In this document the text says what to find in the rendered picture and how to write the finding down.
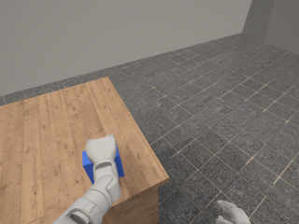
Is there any sponge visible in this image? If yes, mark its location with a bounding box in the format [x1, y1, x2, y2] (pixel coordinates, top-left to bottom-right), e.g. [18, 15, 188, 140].
[82, 144, 124, 184]

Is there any left robot forearm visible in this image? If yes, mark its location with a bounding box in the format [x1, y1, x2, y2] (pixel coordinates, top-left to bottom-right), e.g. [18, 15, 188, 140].
[51, 159, 121, 224]

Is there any table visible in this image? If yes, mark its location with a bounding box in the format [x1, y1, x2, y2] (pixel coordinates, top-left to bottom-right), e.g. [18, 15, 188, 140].
[0, 77, 169, 224]

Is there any robot left hand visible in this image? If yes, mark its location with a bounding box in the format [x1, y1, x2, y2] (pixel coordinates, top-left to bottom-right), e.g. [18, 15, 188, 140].
[85, 133, 117, 165]

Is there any robot right hand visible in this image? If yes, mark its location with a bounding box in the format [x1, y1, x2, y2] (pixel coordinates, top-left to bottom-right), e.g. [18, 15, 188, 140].
[216, 200, 251, 224]

